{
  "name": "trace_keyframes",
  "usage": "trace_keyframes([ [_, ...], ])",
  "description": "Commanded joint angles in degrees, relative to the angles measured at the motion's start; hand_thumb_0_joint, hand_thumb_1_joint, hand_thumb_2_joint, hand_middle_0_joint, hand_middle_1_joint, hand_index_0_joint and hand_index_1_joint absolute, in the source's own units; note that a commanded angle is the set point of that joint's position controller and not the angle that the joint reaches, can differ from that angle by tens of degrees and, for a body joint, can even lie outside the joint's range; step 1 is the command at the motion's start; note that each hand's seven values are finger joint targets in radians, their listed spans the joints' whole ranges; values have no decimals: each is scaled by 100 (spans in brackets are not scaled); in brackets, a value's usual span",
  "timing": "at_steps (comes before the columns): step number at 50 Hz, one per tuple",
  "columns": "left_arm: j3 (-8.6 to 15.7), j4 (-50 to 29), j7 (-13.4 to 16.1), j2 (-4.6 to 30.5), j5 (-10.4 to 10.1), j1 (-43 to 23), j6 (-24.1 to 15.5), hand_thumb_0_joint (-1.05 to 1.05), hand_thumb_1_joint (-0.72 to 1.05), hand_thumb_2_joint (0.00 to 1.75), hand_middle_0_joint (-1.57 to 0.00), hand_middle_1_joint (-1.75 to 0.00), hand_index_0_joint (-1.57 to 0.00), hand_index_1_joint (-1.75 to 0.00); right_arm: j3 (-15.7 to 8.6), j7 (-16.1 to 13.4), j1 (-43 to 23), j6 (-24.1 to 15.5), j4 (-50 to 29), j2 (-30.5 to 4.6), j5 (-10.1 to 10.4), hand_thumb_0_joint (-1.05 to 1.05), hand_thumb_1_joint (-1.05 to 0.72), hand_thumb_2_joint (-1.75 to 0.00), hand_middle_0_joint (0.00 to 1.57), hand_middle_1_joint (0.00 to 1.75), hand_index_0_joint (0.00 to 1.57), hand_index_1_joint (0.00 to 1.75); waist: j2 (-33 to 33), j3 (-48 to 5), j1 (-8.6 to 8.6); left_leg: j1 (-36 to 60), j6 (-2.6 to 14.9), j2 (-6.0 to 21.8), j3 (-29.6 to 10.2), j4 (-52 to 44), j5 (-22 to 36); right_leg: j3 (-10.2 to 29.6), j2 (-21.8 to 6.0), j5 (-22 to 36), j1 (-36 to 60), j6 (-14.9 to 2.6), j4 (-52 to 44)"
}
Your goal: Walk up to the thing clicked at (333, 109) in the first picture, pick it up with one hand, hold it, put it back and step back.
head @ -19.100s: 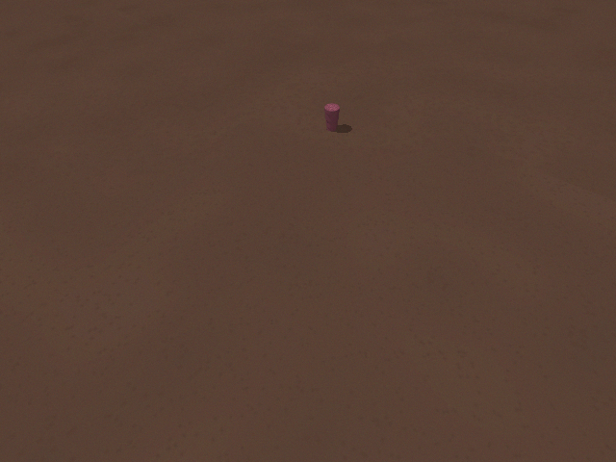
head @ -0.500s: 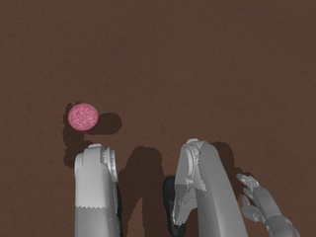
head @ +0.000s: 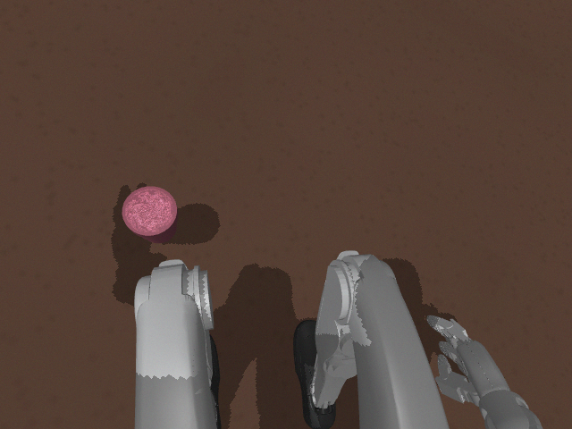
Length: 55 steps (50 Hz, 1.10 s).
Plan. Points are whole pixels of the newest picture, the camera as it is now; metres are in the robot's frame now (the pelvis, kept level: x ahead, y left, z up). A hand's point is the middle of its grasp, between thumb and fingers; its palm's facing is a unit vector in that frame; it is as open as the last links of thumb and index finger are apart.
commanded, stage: go down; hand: left
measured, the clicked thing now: (155, 220) +0.43 +0.22 -0.29
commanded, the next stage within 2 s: none
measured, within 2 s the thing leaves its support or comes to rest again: neither
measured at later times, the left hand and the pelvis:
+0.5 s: hand out of the picture +0.36 +0.43 +0.01, palm faces +0.09 -0.99 -0.05, open 17.6 cm; pelvis +0.00 +0.00 +0.00, yaw +0 degrees
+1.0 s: hand out of the picture +0.36 +0.43 +0.01, palm faces +0.09 -0.99 -0.05, open 17.7 cm; pelvis +0.00 +0.00 +0.00, yaw +0 degrees
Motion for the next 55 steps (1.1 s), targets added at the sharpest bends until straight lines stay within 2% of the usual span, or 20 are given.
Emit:
trace_keyframes([
  [1, 267, -915, -49, 2106, -187, -854, -272, 0, -56, 10, -2, -5, -1, -6, -544, -108, 611, -170, -323, -1486, 46, 0, -89, -90, 20, 30, 20, 30, 1812, -3383, 144, 2937, -181, -99, -158, -1878, 454, 127, 279, 452, 1145, -166, -1121],
  [3, 283, -1060, -54, 2223, -171, -937, -264, 0, -60, 9, -3, -6, -2, -7, -564, -119, 640, -153, -330, -1510, 56, 0, -89, -90, 20, 30, 20, 30, 1971, -3483, 178, 3122, -211, -83, -218, -1932, 469, 121, 265, 456, 1040, -178, -1103],
  [4, 158, -1214, -63, 2078, -171, -1038, -270, 0, -59, 10, -3, -6, -1, -7, -584, -124, 659, -145, -314, -1509, 61, 0, -89, -90, 20, 30, 20, 30, 2082, -3575, 149, 3288, -232, -80, -241, -1952, 567, 124, 256, 537, 1011, -183, -1079],
  [5, 244, -1416, -49, 2222, -162, -1058, -279, 0, -57, 10, -3, -6, -1, -7, -589, -125, 676, -153, -319, -1507, 52, 0, -89, -90, 20, 30, 20, 30, 2146, -3773, 205, 3394, -243, -88, -215, -1937, 753, 143, 247, 644, 1137, -187, -1079],
  [9, 259, -1566, -8, 2242, -173, -1122, -282, 0, -56, 10, -3, -5, -1, -7, -584, -144, 703, -171, -266, -1461, 52, 0, -89, -90, 20, 30, 20, 30, 2090, -3856, 172, 3420, -218, -113, -149, -1825, 993, 190, 246, 782, 1201, -179, -1119],
  [13, 414, -1347, 78, 2397, -146, -970, -248, 0, -57, 11, -3, -6, -1, -7, -566, -164, 693, -147, -241, -1456, 46, 0, -89, -90, 20, 30, 20, 30, 2056, -3688, 250, 3287, -194, -119, -152, -1866, 804, 206, 246, 649, 1153, -178, -1136],
  [18, 285, -792, 26, 2084, -122, -579, -177, 0, -57, 11, -2, -6, -1, -7, -517, -133, 651, -114, -307, -1447, 78, 0, -89, -90, 20, 30, 20, 30, 1842, -3150, 176, 3027, -202, -116, -258, -1958, 706, 106, 250, 577, 953, -192, -1079],
  [23, 185, -1090, -58, 1965, -234, -840, -268, 0, -57, 9, -2, -6, -1, -6, -549, -99, 611, -147, -381, -1469, 68, 0, -89, -90, 20, 30, 20, 30, 1871, -3395, 100, 3106, -198, -103, -206, -1899, 602, 119, 263, 546, 1120, -166, -1158],
  [25, 315, -1379, -40, 2227, -233, -996, -294, 0, -56, 9, -2, -5, -1, -6, -579, -108, 632, -162, -367, -1515, 82, 0, -89, -90, 20, 30, 20, 30, 2055, -3683, 189, 3433, -239, -84, -277, -1956, 753, 126, 248, 600, 999, -180, -1075],
  [27, 276, -1477, -40, 2191, -238, -1058, -291, 0, -60, 8, -3, -5, -2, -6, -593, -124, 668, -152, -337, -1489, 90, 0, -90, -90, 20, 30, 20, 30, 2098, -3887, 185, 3598, -240, -91, -266, -1929, 900, 158, 245, 657, 1010, -186, -1084],
  [29, 282, -1520, -7, 2218, -224, -1223, -294, 0, -58, 11, -3, -6, -1, -8, -590, -129, 713, -151, -282, -1485, 75, 0, -89, -90, 20, 30, 20, 30, 2057, -3769, 121, 3412, -225, -110, -210, -1886, 861, 183, 240, 671, 1117, -178, -1121],
  [32, 335, -1535, 25, 2370, -150, -1146, -277, 0, -56, 11, -2, -6, -1, -7, -576, -152, 723, -139, -251, -1472, 58, 0, -89, -90, 20, 30, 20, 30, 2125, -3769, 198, 3394, -219, -121, -173, -1901, 872, 193, 238, 695, 1202, -178, -1135],
  [35, 264, -1285, 8, 2196, -149, -992, -232, 0, -60, 11, -3, -6, -1, -8, -567, -149, 679, -125, -264, -1429, 50, 0, -89, -90, 20, 30, 20, 30, 1978, -3684, 193, 3231, -189, -140, -92, -1844, 888, 232, 246, 692, 1227, -176, -1186],
  [39, 376, -865, 9, 2318, -142, -778, -194, 0, -61, 10, -3, -6, -1, -7, -515, -125, 664, -124, -282, -1415, 63, 0, -89, -90, 20, 30, 20, 30, 1608, -3322, 186, 2756, -136, -147, -55, -1784, 681, 211, 276, 565, 1312, -159, -1239],
  [42, 378, -1027, -51, 2256, -222, -721, -222, 0, -60, 9, -3, -6, -2, -7, -542, -120, 589, -118, -372, -1453, 80, 0, -89, -90, 20, 30, 20, 30, 1739, -3374, 265, 2896, -156, -128, -115, -1897, 487, 176, 279, 425, 1202, -165, -1222],
  [46, 285, -1030, -74, 2160, -240, -832, -244, 0, -59, 10, -2, -6, -1, -7, -544, -111, 645, -162, -343, -1463, 105, 0, -89, -90, 20, 30, 20, 30, 1775, -3417, 118, 2966, -169, -120, -139, -1873, 603, 157, 284, 531, 1193, -171, -1175],
  [47, 306, -1115, -87, 2209, -258, -903, -261, 0, -57, 11, -2, -6, -1, -7, -549, -114, 605, -168, -364, -1472, 96, 0, -89, -90, 20, 30, 20, 30, 1761, -3441, 151, 2959, -171, -111, -150, -1887, 584, 168, 280, 516, 1213, -166, -1186],
  [49, 145, -1151, -133, 2007, -259, -1012, -284, 0, -57, 10, -2, -6, -1, -7, -577, -126, 639, -166, -317, -1488, 89, 0, -89, -90, 20, 30, 20, 30, 1872, -3489, 55, 3163, -196, -101, -199, -1861, 699, 139, 274, 591, 1086, -173, -1154],
  [53, 264, -1535, -126, 2338, -179, -1260, -310, 0, -58, 9, -3, -5, -2, -6, -600, -145, 698, -175, -276, -1510, 60, 0, -89, -90, 20, 30, 20, 30, 2208, -3820, 161, 3588, -241, -88, -234, -1914, 922, 178, 247, 674, 1058, -195, -1097],
  [55, 286, -1507, -99, 2300, -158, -1078, -277, 0, -58, 9, -3, -6, -2, -7, -592, -149, 739, -167, -246, -1523, 67, 0, -89, -90, 20, 30, 20, 30, 2271, -3817, 181, 3714, -267, -94, -296, -1976, 955, 155, 235, 685, 945, -201, -1051],
])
